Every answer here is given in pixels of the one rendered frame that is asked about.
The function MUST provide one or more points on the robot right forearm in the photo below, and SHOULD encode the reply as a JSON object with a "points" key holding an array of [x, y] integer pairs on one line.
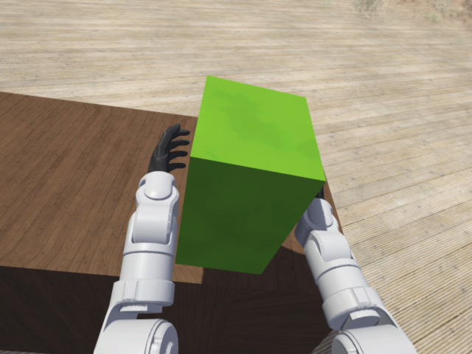
{"points": [[349, 302]]}

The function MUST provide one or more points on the right robot hand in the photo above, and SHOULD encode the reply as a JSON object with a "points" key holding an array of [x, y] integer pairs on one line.
{"points": [[321, 194]]}

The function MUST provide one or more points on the left robot hand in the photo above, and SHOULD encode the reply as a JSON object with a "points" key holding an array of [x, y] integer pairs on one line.
{"points": [[161, 156]]}

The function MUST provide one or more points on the left robot upper arm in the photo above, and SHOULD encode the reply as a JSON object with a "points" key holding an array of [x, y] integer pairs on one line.
{"points": [[138, 336]]}

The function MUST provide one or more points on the robot left forearm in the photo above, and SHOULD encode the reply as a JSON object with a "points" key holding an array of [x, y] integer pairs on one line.
{"points": [[145, 284]]}

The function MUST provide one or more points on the carton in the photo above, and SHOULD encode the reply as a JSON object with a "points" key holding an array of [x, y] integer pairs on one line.
{"points": [[254, 170]]}

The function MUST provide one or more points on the right robot upper arm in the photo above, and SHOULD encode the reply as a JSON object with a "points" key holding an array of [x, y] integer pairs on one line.
{"points": [[381, 339]]}

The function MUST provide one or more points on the pedestal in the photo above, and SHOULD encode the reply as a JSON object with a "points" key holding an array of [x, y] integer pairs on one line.
{"points": [[69, 172]]}

